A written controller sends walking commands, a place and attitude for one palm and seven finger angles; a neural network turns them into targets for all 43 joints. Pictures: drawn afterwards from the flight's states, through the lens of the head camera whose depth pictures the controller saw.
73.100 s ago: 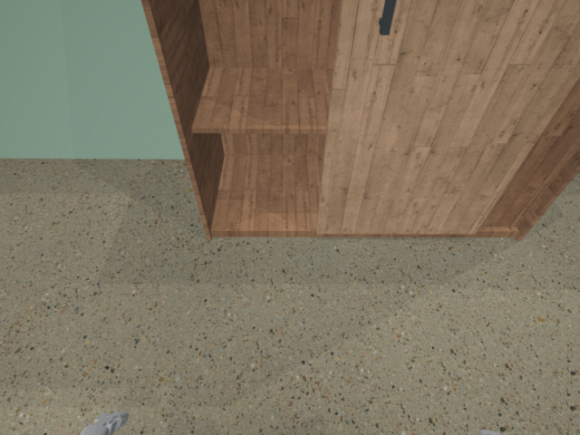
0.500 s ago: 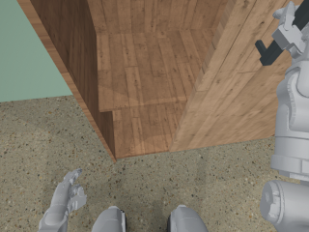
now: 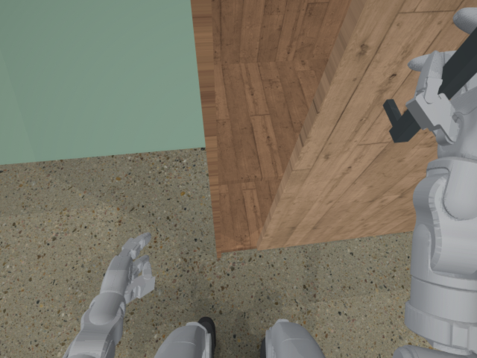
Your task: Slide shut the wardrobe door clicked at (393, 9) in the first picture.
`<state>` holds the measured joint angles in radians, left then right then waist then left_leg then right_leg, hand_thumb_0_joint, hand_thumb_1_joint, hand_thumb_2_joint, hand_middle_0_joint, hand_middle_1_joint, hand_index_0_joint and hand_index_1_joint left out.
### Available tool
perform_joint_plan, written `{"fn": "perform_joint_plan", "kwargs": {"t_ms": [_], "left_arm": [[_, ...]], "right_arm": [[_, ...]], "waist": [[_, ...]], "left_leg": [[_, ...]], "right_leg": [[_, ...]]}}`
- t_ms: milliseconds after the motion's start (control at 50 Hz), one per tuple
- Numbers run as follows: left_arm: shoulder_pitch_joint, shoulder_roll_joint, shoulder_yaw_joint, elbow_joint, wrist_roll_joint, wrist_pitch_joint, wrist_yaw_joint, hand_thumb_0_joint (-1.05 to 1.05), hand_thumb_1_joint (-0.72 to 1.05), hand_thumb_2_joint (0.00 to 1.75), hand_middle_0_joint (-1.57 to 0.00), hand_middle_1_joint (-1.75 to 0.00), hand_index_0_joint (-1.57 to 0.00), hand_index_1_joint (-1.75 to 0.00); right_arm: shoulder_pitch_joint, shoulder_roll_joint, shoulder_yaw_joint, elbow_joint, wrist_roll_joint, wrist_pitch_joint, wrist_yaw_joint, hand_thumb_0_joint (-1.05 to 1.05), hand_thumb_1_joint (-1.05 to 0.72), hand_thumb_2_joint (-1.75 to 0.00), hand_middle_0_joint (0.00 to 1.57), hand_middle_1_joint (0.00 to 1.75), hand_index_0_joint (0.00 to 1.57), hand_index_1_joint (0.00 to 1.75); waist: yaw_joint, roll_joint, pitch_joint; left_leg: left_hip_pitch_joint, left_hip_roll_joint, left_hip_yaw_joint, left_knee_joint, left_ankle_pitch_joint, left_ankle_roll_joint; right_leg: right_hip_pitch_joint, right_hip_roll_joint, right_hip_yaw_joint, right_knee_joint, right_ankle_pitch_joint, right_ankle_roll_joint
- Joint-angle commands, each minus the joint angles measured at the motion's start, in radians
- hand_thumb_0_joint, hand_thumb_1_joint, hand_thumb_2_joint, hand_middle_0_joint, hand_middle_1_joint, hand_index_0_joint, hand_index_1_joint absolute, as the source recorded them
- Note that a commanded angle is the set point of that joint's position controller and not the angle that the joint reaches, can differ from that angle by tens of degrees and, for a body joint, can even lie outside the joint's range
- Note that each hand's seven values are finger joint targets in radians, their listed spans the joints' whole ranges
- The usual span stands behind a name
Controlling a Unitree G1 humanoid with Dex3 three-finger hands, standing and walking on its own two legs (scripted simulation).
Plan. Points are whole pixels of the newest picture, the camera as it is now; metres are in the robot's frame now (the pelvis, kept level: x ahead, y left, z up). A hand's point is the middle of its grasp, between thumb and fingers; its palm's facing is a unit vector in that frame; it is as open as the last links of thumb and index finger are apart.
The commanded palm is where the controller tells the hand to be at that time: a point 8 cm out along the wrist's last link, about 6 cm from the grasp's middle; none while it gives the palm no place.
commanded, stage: step sideways, sliding the door along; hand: right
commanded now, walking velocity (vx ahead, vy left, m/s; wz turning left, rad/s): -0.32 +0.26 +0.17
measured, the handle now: (449, 55) +0.41 -0.21 +0.25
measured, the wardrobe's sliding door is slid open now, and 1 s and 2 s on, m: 0.14 0.00 0.00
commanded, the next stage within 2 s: stop walking and hold the door there in 0.72 s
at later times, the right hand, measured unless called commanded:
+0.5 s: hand (292, 101) +0.36 -0.04 +0.23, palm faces +0.34 +0.94 -0.08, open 6.4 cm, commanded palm +0.32 -0.02 +0.22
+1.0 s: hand (297, 102) +0.37 -0.05 +0.22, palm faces +0.44 +0.87 -0.21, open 6.1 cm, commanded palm +0.32 -0.08 +0.20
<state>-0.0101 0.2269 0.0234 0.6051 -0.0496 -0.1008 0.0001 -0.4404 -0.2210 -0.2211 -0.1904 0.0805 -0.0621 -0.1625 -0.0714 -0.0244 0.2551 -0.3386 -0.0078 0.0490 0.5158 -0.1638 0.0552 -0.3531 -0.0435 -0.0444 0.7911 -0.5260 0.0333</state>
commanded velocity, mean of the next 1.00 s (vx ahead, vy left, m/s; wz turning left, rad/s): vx -0.14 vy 0.20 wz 0.05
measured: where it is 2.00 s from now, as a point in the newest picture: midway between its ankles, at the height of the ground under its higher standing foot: outside the picture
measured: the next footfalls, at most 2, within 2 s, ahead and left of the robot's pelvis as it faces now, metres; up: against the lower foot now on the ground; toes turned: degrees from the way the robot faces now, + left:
right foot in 0.06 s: +0.03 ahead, -0.12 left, +0.00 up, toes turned -6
left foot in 0.40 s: +0.04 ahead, +0.27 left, +0.00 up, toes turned +10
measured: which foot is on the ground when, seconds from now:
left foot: down 0.00-0.06, up 0.08-0.38, down 0.40-0.62, up 0.64-1.00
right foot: up 0.00-0.04, down 0.06-0.42, up 0.44-0.60, down 0.62-1.00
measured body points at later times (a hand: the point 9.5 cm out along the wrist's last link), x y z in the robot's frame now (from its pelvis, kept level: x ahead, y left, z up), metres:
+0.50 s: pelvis -0.04 +0.14 -0.01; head +0.04 +0.17 +0.43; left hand +0.15 +0.37 -0.12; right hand +0.34 -0.09 +0.23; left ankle +0.00 +0.26 -0.74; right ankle -0.04 -0.04 -0.70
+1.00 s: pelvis -0.04 +0.24 +0.00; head +0.01 +0.21 +0.45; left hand +0.12 +0.46 -0.08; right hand +0.34 -0.10 +0.23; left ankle -0.01 +0.38 -0.71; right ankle -0.05 +0.06 -0.74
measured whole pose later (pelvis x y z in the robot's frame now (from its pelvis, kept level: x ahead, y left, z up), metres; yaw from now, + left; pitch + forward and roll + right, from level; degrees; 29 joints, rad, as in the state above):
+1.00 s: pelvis -0.04 +0.24 +0.00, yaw +11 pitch -2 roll +5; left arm 0.15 0.17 -0.02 0.57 -0.04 -0.07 -0.03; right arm -0.46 -0.58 -0.44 0.22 0.06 -0.06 -0.08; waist -0.10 -0.04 0.14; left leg -0.31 -0.04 0.09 0.56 -0.18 -0.04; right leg -0.13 -0.28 -0.11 0.52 -0.32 0.12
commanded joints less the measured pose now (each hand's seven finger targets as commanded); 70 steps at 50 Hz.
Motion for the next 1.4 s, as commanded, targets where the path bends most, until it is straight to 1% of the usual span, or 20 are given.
{"fn": "perform_joint_plan", "kwargs": {"t_ms": [0, 40, 60, 120, 320, 400, 420, 440, 560, 600, 620, 800, 820, 900, 960, 1020, 1100, 1280, 1340, 1380], "left_arm": [[0.000, 0.057, 0.036, -0.143, 0.001, -0.002, 0.000, 0.00, 0.90, 0.90, -0.20, -0.30, -0.20, -0.30], [0.021, 0.105, 0.068, -0.181, 0.015, -0.020, -0.035, 0.00, 0.90, 0.90, -0.20, -0.30, -0.20, -0.30], [0.037, 0.118, 0.069, -0.169, 0.030, -0.027, -0.061, 0.00, 0.90, 0.90, -0.20, -0.30, -0.20, -0.30], [0.028, 0.098, 0.059, -0.163, 0.035, -0.038, -0.059, 0.00, 0.90, 0.90, -0.20, -0.30, -0.20, -0.30], [0.030, 0.089, 0.061, -0.155, 0.015, -0.040, -0.036, 0.00, 0.90, 0.90, -0.20, -0.30, -0.20, -0.30], [-0.029, 0.018, 0.012, -0.186, -0.016, -0.058, -0.013, 0.00, 0.90, 0.90, -0.20, -0.30, -0.20, -0.30], [-0.047, 0.012, -0.004, -0.174, 0.000, -0.065, -0.001, 0.00, 0.90, 0.90, -0.20, -0.30, -0.20, -0.30], [0.017, 0.040, 0.033, -0.153, -0.005, -0.056, 0.004, 0.00, 0.90, 0.90, -0.20, -0.30, -0.20, -0.30], [0.037, 0.082, 0.032, -0.106, -0.014, -0.008, 0.027, 0.00, 0.90, 0.90, -0.20, -0.30, -0.20, -0.30], [0.057, 0.150, 0.073, -0.146, -0.011, -0.015, 0.014, 0.00, 0.90, 0.90, -0.20, -0.30, -0.20, -0.30], [0.065, 0.143, 0.073, -0.136, 0.006, -0.020, -0.016, 0.00, 0.90, 0.90, -0.20, -0.30, -0.20, -0.30], [0.110, 0.134, 0.076, -0.141, 0.000, -0.023, -0.054, 0.00, 0.90, 0.90, -0.20, -0.30, -0.20, -0.30], [0.171, 0.190, 0.087, -0.059, 0.018, 0.011, -0.023, 0.00, 0.90, 0.90, -0.20, -0.30, -0.20, -0.30], [0.137, 0.153, 0.047, -0.118, 0.004, -0.002, -0.012, 0.00, 0.90, 0.90, -0.20, -0.30, -0.20, -0.30], [0.129, 0.164, 0.032, -0.126, -0.010, -0.008, -0.004, 0.00, 0.90, 0.90, -0.20, -0.30, -0.20, -0.30], [0.071, 0.139, 0.016, -0.150, -0.002, 0.018, 0.039, 0.00, 0.90, 0.90, -0.20, -0.30, -0.20, -0.30], [0.083, 0.180, 0.017, -0.076, -0.018, 0.024, 0.055, 0.00, 0.90, 0.90, -0.20, -0.30, -0.20, -0.30], [0.151, 0.206, 0.033, -0.023, 0.008, 0.025, 0.079, 0.00, 0.90, 0.90, -0.20, -0.30, -0.20, -0.30], [0.167, 0.243, 0.032, -0.057, -0.003, 0.030, 0.083, 0.00, 0.90, 0.90, -0.20, -0.30, -0.20, -0.30], [0.167, 0.199, 0.025, -0.066, 0.010, 0.022, 0.092, 0.00, 0.90, 0.90, -0.20, -0.30, -0.20, -0.30]], "right_arm": [[-0.380, -0.021, 0.316, -0.462, -0.014, -0.219, 0.085, 0.00, -0.90, -0.90, 0.45, 1.40, 0.45, 1.40], [-0.426, 0.030, 0.359, -0.463, -0.018, -0.231, 0.117, 0.00, -0.90, -0.90, 0.45, 1.40, 0.45, 1.40], [-0.450, 0.045, 0.349, -0.384, -0.044, -0.227, 0.122, 0.00, -0.90, -0.90, 0.45, 1.40, 0.45, 1.40], [-0.491, 0.010, 0.308, -0.355, -0.057, -0.201, 0.111, 0.00, -0.90, -0.90, 0.45, 1.40, 0.45, 1.40], [-0.395, -0.112, 0.157, -0.203, -0.039, -0.184, 0.113, 0.00, -0.90, -0.90, 0.45, 1.40, 0.45, 1.40], [-0.393, -0.114, 0.240, -0.248, -0.037, -0.153, 0.101, 0.00, -0.90, -0.90, 0.45, 1.40, 0.45, 1.40], [-0.380, -0.109, 0.251, -0.265, -0.035, -0.138, 0.093, 0.00, -0.90, -0.90, 0.45, 1.40, 0.45, 1.40], [-0.370, -0.134, 0.198, -0.275, -0.014, -0.133, 0.093, 0.00, -0.90, -0.90, 0.45, 1.40, 0.45, 1.40], [-0.445, -0.112, 0.185, -0.309, -0.005, -0.153, 0.051, 0.00, -0.90, -0.90, 0.45, 1.40, 0.45, 1.40], [-0.480, -0.064, 0.230, -0.316, 0.015, -0.146, 0.072, 0.00, -0.90, -0.90, 0.45, 1.40, 0.45, 1.40], [-0.520, -0.077, 0.205, -0.249, -0.014, -0.143, 0.084, 0.00, -0.90, -0.90, 0.45, 1.40, 0.45, 1.40], [-0.585, -0.098, 0.221, -0.148, -0.032, -0.054, 0.129, 0.00, -0.90, -0.90, 0.45, 1.40, 0.45, 1.40], [-0.317, -0.665, -0.346, 0.246, -0.070, -0.045, 0.071, 0.00, -0.90, -0.90, 0.45, 1.40, 0.45, 1.40], [-0.398, -0.523, -0.183, 0.144, -0.046, -0.072, 0.087, 0.00, -0.90, -0.90, 0.45, 1.40, 0.45, 1.40], [-0.295, -0.646, -0.297, 0.239, -0.053, -0.100, 0.073, 0.00, -0.90, -0.90, 0.45, 1.40, 0.45, 1.40], [-0.166, -0.844, -0.480, 0.369, -0.067, -0.088, 0.047, 0.00, -0.90, -0.90, 0.45, 1.40, 0.45, 1.40], [-0.151, -0.826, -0.548, 0.436, -0.039, -0.106, 0.018, 0.00, -0.90, -0.90, 0.45, 1.40, 0.45, 1.40], [-0.194, -0.769, -0.447, 0.483, -0.067, -0.143, 0.028, 0.00, -0.90, -0.90, 0.45, 1.40, 0.45, 1.40], [-0.209, -0.745, -0.408, 0.454, -0.064, -0.170, 0.027, 0.00, -0.90, -0.90, 0.45, 1.40, 0.45, 1.40], [-0.236, -0.768, -0.409, 0.460, -0.081, -0.162, 0.027, 0.00, -0.90, -0.90, 0.45, 1.40, 0.45, 1.40]], "waist": [[0.112, 0.123, -0.691], [0.087, -0.197, -0.710], [0.086, -0.142, -0.668], [0.089, -0.319, -0.557], [0.102, -0.308, -0.517], [0.060, 0.212, -0.553], [0.032, 0.172, -0.550], [0.031, 0.335, -0.609], [0.101, 0.124, -0.682], [0.107, -0.219, -0.687], [0.083, -0.161, -0.694], [0.098, -0.316, -0.531], [0.068, -0.340, -0.552], [0.089, -0.495, -0.516], [0.049, -0.328, -0.529], [0.025, 0.189, -0.578], [0.050, 0.298, -0.587], [0.081, 0.066, -0.477], [0.062, -0.264, -0.397], [0.065, -0.318, -0.339]], "left_leg": [[0.255, 0.166, -0.164, 0.133, 0.723, 0.029], [-0.180, 0.014, -0.113, 0.416, -0.362, -0.067], [-0.206, -0.005, -0.161, 0.509, -0.409, -0.047], [-0.242, 0.026, -0.138, 0.498, -0.306, -0.064], [0.076, -0.045, 0.046, 0.029, -0.074, -0.102], [0.333, 0.240, -0.229, -0.131, 0.882, -0.003], [0.259, 0.301, -0.283, -0.146, 0.877, 0.026], [0.293, 0.280, -0.287, -0.106, 0.792, 0.024], [0.342, 0.175, -0.118, 0.067, 0.655, 0.035], [-0.185, 0.024, -0.044, 0.302, -0.181, -0.081], [-0.224, 0.014, -0.141, 0.460, -0.399, -0.061], [-0.195, -0.054, 0.034, 0.423, -0.140, -0.099], [-0.216, -0.067, 0.054, 0.429, -0.144, -0.120], [-0.096, -0.086, 0.101, 0.141, -0.128, -0.103], [0.217, -0.058, 0.087, -0.164, 0.186, -0.095], [0.434, 0.367, -0.342, -0.095, 0.910, 0.036], [0.436, 0.327, -0.232, -0.074, 0.656, 0.047], [0.057, 0.231, -0.158, -0.205, -0.103, 0.013], [0.007, 0.007, -0.006, 0.067, -0.218, -0.068], [0.061, 0.008, -0.049, 0.263, -0.259, -0.059]], "right_leg": [[0.385, -0.145, 0.050, -0.337, 0.619, -0.035], [0.689, -0.542, 0.337, -0.302, 1.560, -0.248], [0.663, -0.518, 0.238, -0.297, 1.467, -0.252], [0.606, -0.458, 0.134, -0.291, 1.306, -0.206], [0.470, -0.334, -0.099, -0.272, 0.998, -0.062], [0.046, -0.030, -0.103, 0.138, -0.073, -0.099], [0.017, 0.007, -0.001, 0.249, -0.152, -0.041], [0.016, -0.012, 0.056, 0.326, -0.145, -0.018], [0.249, -0.060, -0.005, -0.343, 0.391, -0.021], [0.662, -0.498, 0.415, -0.335, 1.347, -0.211], [0.675, -0.549, 0.416, -0.315, 1.407, -0.261], [0.607, -0.299, 0.015, -0.337, 1.244, -0.109], [0.606, -0.295, -0.027, -0.347, 1.262, -0.120], [0.553, -0.250, -0.091, -0.295, 1.161, -0.077], [0.364, -0.182, -0.124, -0.125, 0.853, -0.036], [-0.101, 0.019, 0.044, 0.316, -0.120, -0.035], [-0.141, -0.006, 0.135, 0.326, 0.025, -0.017], [0.217, 0.032, 0.000, -0.309, 0.259, -0.052], [0.112, -0.234, 0.339, -0.562, 0.220, -0.165], [-0.077, -0.246, 0.330, -0.643, 0.052, -0.192]]}}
